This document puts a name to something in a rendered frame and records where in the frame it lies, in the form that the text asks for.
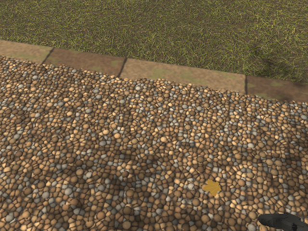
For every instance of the right robot hand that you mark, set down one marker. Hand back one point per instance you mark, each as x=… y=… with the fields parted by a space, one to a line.
x=286 y=222

